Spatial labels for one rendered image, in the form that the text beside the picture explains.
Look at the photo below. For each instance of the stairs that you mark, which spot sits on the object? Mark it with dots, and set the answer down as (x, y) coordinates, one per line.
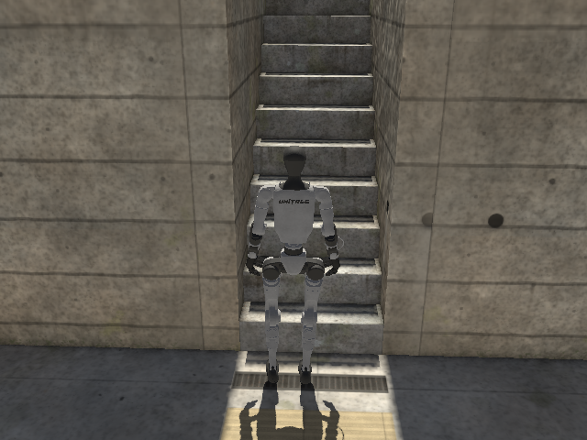
(315, 91)

